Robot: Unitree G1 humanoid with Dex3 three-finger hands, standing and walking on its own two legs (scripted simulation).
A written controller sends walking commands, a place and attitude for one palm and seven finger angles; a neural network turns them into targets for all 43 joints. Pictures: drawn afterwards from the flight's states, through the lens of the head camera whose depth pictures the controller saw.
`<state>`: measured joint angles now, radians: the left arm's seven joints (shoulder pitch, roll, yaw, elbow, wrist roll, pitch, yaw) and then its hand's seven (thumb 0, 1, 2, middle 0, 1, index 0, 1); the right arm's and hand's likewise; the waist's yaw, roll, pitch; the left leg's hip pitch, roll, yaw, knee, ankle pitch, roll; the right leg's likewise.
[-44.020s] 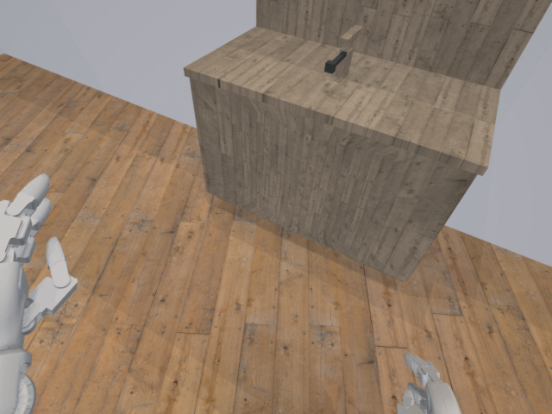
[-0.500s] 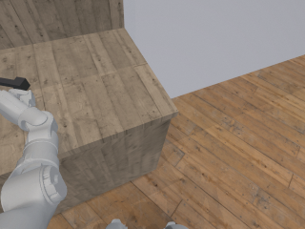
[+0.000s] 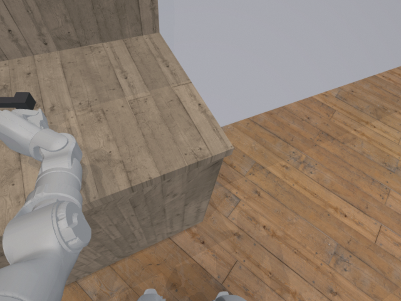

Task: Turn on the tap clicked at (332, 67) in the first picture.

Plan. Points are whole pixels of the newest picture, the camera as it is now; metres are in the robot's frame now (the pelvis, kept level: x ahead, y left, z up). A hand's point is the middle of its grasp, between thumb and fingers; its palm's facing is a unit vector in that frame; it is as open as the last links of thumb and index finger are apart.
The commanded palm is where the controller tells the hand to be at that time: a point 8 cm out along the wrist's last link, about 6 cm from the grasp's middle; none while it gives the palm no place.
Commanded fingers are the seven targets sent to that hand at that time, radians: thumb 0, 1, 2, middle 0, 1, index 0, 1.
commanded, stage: push the lever round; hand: left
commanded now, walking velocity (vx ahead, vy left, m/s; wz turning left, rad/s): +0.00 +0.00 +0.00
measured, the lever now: (24, 102) +0.51 +0.32 +0.08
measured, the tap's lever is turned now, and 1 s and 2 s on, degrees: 69 80 81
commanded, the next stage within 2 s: lift the hand up off the lever in 0.32 s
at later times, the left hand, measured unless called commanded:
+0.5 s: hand (47, 104) +0.51 +0.28 +0.07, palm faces +0.86 -0.50 -0.10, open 7.8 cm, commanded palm +0.45 +0.28 +0.08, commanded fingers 0.00 0.90 0.90 -0.15 -0.15 -0.15 -0.15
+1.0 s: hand (39, 102) +0.49 +0.28 +0.09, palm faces +0.85 -0.52 -0.10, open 7.8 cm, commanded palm +0.44 +0.28 +0.10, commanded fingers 0.00 0.90 0.90 -0.15 -0.15 -0.15 -0.15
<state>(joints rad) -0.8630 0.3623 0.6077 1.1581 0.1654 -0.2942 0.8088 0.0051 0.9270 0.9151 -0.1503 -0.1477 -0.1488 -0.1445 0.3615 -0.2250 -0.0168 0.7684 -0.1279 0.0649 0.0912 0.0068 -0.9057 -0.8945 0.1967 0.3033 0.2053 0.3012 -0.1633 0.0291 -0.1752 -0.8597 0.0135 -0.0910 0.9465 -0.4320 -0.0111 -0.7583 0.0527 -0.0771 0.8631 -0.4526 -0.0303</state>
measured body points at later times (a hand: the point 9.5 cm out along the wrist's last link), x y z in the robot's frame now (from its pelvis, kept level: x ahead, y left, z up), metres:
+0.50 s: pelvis +0.01 +0.00 +0.00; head +0.11 +0.02 +0.44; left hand +0.46 +0.30 +0.08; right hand -0.03 -0.26 -0.12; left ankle +0.00 +0.12 -0.69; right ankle -0.03 -0.11 -0.69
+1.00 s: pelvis +0.01 +0.00 +0.01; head +0.09 +0.02 +0.45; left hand +0.44 +0.31 +0.10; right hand +0.00 -0.26 -0.11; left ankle +0.00 +0.12 -0.69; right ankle -0.03 -0.11 -0.69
